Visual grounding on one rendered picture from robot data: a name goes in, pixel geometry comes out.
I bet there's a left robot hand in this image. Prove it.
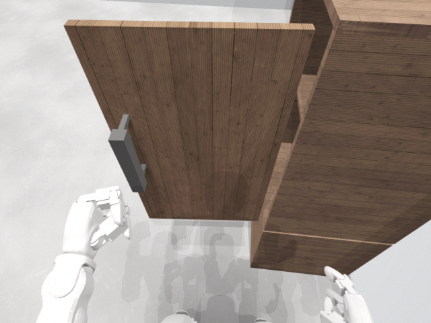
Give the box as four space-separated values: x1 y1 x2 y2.
63 186 131 259

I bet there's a robot left forearm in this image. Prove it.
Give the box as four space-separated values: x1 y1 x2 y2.
36 252 96 323

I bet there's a cupboard door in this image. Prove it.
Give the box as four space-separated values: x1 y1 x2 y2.
64 20 315 221

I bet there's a right robot hand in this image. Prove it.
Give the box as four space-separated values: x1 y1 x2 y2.
320 266 374 323

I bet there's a handle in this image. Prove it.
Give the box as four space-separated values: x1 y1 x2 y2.
108 114 147 192

